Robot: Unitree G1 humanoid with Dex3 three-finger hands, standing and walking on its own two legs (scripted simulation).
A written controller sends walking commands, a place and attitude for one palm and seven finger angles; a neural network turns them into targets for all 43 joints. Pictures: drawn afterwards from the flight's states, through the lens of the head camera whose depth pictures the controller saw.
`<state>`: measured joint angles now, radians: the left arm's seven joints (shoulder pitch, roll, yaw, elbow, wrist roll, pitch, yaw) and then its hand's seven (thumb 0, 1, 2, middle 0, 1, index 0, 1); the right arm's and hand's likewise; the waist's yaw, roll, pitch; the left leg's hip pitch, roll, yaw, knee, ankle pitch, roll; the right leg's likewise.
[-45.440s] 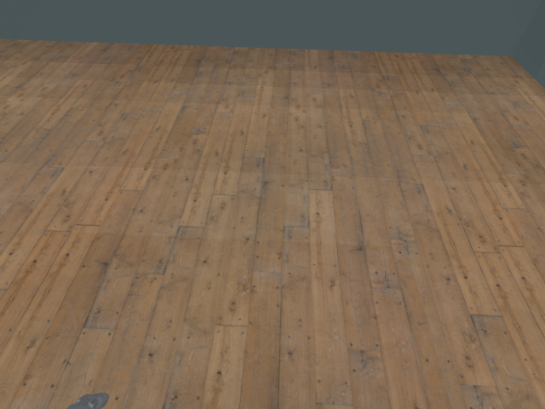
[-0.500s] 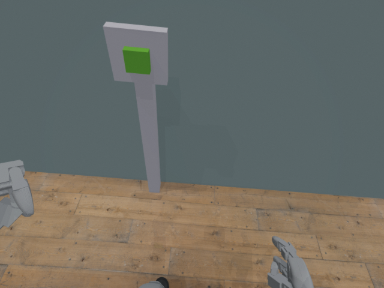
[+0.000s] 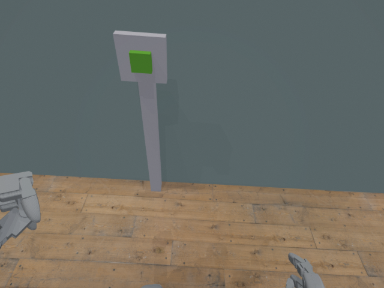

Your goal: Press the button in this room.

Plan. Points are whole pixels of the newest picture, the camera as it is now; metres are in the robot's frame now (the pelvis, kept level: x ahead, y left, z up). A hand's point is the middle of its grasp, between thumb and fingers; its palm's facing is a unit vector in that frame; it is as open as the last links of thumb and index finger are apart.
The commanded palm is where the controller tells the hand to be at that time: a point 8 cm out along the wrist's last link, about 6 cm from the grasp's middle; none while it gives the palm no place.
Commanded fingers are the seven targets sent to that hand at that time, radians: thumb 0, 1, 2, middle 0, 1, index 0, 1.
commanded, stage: stop stepping back and stand still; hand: left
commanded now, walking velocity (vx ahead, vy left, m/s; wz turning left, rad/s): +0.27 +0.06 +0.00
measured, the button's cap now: (141, 61) +0.78 +0.24 +0.10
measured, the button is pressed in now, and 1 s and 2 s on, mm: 0 0 0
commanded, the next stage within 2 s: let the arm hang, fingers relaxed in 0.60 s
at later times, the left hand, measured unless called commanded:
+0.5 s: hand (1, 246) +0.13 +0.26 +0.17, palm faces +0.49 -0.77 -0.40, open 3.1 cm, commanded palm +0.07 +0.30 +0.18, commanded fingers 0.00 0.90 0.90 -1.30 -1.50 -1.30 -1.50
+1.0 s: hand out of the picture +0.02 +0.21 -0.17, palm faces +0.11 -0.97 -0.24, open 3.3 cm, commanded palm none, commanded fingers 0.00 0.90 0.90 -0.71 -0.86 -0.71 -0.86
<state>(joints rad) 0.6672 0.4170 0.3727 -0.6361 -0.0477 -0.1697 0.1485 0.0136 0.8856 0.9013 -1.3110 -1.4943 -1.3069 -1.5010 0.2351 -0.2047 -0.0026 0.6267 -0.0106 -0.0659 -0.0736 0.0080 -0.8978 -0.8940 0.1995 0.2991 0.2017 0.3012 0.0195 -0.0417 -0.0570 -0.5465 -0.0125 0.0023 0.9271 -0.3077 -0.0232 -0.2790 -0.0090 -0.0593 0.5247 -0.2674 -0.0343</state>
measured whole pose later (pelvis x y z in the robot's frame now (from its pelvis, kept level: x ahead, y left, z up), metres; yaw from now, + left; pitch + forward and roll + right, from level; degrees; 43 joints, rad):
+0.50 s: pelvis -0.03 +0.01 +0.00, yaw +5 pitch -1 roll -1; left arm 0.61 0.34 0.34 -0.53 -0.02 -0.21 0.16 0.01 0.89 0.90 -1.31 -1.49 -1.31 -1.50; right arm 0.28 -0.22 0.01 0.65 -0.02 -0.11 -0.07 0.01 -0.90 -0.89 0.20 0.30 0.20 0.30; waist 0.00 0.01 -0.06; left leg -0.28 0.04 0.02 0.56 -0.33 0.03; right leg -0.28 0.01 -0.10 0.55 -0.26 -0.05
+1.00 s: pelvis -0.04 +0.02 +0.00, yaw +6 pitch -1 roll +0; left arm 0.25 0.20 0.02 0.83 0.03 0.06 0.04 0.01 0.90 0.90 -1.01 -1.25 -1.02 -1.22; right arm 0.22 -0.22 0.01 0.89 -0.03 0.02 0.00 0.01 -0.90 -0.89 0.20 0.30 0.20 0.30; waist -0.02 -0.02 0.05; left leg -0.29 0.01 0.02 0.57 -0.26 0.01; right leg -0.29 -0.02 -0.11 0.56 -0.26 -0.03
